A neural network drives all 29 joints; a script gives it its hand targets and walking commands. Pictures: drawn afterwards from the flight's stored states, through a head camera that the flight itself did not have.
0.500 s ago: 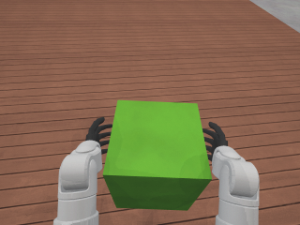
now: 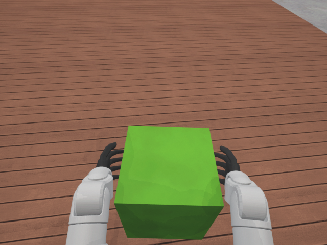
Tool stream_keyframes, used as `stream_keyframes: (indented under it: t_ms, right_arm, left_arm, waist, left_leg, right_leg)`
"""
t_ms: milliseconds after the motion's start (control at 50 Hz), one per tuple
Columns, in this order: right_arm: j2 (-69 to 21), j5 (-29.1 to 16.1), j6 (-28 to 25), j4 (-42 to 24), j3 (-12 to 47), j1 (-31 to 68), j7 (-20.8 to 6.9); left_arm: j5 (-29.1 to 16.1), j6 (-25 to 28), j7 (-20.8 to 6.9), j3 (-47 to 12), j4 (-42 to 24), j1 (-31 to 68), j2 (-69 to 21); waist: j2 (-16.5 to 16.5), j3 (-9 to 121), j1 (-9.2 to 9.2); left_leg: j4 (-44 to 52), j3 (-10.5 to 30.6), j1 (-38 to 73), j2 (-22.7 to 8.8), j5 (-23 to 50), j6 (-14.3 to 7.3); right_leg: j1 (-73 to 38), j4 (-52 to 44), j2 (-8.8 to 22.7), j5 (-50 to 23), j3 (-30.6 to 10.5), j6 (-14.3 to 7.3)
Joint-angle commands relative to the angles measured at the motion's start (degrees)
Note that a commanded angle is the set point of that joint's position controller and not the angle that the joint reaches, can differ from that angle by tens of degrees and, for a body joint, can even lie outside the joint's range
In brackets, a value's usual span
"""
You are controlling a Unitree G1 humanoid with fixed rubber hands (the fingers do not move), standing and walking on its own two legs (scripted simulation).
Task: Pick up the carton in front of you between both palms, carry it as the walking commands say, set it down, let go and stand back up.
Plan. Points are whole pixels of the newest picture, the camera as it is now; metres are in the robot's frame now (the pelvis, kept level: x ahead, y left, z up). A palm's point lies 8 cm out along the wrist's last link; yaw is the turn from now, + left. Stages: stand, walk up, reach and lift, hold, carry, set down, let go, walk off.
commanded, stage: carry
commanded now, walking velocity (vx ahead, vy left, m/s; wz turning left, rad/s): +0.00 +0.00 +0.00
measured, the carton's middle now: (166, 185) +0.28 +0.00 -0.03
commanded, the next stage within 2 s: none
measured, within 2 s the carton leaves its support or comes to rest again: neither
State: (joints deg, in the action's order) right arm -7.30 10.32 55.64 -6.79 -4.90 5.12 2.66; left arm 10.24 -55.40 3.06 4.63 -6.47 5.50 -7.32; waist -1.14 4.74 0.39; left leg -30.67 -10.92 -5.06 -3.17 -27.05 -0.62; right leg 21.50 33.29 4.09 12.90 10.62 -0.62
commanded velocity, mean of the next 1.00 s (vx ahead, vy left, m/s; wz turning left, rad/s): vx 0.00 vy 0.00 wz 0.00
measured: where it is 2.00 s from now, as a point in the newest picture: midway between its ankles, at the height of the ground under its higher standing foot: outside the picture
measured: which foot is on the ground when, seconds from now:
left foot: down 0.00-1.00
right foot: down 0.00-1.00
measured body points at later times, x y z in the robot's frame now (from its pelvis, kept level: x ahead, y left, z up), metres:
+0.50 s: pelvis -0.04 +0.00 +0.00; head -0.06 +0.00 +0.45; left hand +0.26 +0.15 +0.03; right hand +0.25 -0.15 +0.03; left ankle -0.12 +0.08 -0.73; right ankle +0.05 -0.12 -0.73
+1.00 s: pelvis -0.05 +0.01 +0.00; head -0.07 +0.01 +0.45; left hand +0.24 +0.16 +0.03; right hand +0.24 -0.14 +0.03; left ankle -0.12 +0.08 -0.73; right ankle +0.05 -0.12 -0.73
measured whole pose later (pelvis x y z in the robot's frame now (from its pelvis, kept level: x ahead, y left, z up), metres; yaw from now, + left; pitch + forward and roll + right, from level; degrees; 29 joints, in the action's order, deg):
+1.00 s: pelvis -0.05 +0.01 +0.00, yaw +0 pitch +1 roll -1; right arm -7.9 12.9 42.8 7.6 -8.7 10.9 2.0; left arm 13.4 -42.3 1.7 9.0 7.9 11.1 -8.0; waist -0.6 3.5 -0.2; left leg -33.9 -12.1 -10.4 -2.0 -24.3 -2.6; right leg 24.0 29.6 5.5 5.8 9.7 -0.3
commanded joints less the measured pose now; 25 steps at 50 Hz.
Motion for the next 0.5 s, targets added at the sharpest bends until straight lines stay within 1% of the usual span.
stream_keyframes:
  t_ms: [0,80,140,180,240,300,380,480]
  right_arm:
    - [-46.5,-16.0,-5.4,-2.1,33.4,25.0,-12.6]
    - [-45.3,-13.0,-10.0,3.7,29.3,26.9,-12.4]
    - [-45.8,-10.8,-13.9,9.2,25.8,29.7,-12.6]
    - [-47.3,-10.0,-16.4,12.1,24.6,31.4,-12.9]
    - [-50.2,-9.7,-18.9,14.6,24.6,33.6,-13.6]
    - [-52.3,-10.3,-19.3,14.6,26.0,33.7,-14.0]
    - [-53.1,-12.0,-17.1,11.2,28.9,31.6,-14.0]
    - [-51.4,-11.6,-15.3,10.5,28.2,30.0,-13.9]
  left_arm:
    - [-16.3,5.2,-13.3,-33.8,-1.6,24.9,-46.8]
    - [-12.6,9.8,-13.1,-28.8,4.7,26.0,-45.4]
    - [-10.1,13.7,-13.3,-24.9,10.0,28.5,-45.9]
    - [-9.2,16.2,-13.7,-23.6,12.8,30.3,-47.4]
    - [-9.0,18.6,-14.3,-23.7,15.2,32.5,-50.5]
    - [-9.7,19.0,-14.7,-25.1,15.1,32.7,-52.7]
    - [-11.7,16.9,-14.8,-28.3,12.0,30.7,-53.5]
    - [-11.3,15.1,-14.8,-27.7,11.2,29.4,-51.8]
  waist:
    - [0.7,11.8,-0.51]
    - [0.9,10.7,-0.39]
    - [0.8,10.2,-0.28]
    - [0.7,10.2,-0.21]
    - [0.8,11.0,-0.21]
    - [1.0,12.3,-0.27]
    - [1.2,13.3,-0.36]
    - [0.8,12.8,-0.48]
  left_leg:
    - [4.3,3.1,-3.5,-5.6,26.7,0.2]
    - [5.6,3.7,-5.2,-5.7,20.8,-0.2]
    - [6.5,4.1,-6.4,-5.8,17.4,-0.4]
    - [6.8,4.3,-6.9,-5.8,15.7,-0.6]
    - [6.6,4.4,-6.9,-5.8,15.0,-0.8]
    - [5.8,4.4,-6.4,-5.7,15.8,-0.9]
    - [4.9,4.5,-6.0,-5.8,17.4,-0.9]
    - [4.8,4.8,-6.7,-6.0,18.3,-1.0]
  right_leg:
    - [-11.5,-2.0,4.9,-22.5,-5.0,-1.9]
    - [-11.2,-3.4,5.0,-19.0,-5.4,-1.9]
    - [-11.0,-4.2,5.0,-16.6,-5.6,-1.8]
    - [-10.9,-4.7,5.0,-15.6,-5.6,-1.6]
    - [-11.0,-5.0,5.0,-15.5,-5.6,-1.5]
    - [-11.2,-5.0,5.0,-16.5,-5.6,-1.4]
    - [-11.1,-4.7,5.1,-18.0,-5.6,-1.4]
    - [-10.1,-4.6,5.1,-17.6,-5.5,-1.3]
